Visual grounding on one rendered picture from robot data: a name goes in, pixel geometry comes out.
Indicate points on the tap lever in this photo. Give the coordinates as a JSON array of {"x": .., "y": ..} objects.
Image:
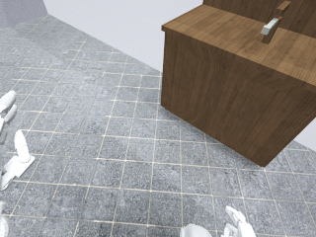
[{"x": 266, "y": 28}]

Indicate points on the robot left forearm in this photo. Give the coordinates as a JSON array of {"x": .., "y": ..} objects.
[{"x": 4, "y": 222}]

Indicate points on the robot left hand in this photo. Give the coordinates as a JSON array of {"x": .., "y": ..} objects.
[{"x": 18, "y": 165}]

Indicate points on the right robot thigh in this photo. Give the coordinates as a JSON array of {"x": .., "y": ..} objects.
[{"x": 194, "y": 231}]

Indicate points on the counter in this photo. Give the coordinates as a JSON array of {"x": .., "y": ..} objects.
[{"x": 252, "y": 92}]

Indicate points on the robot right hand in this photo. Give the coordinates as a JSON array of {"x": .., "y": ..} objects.
[{"x": 244, "y": 229}]

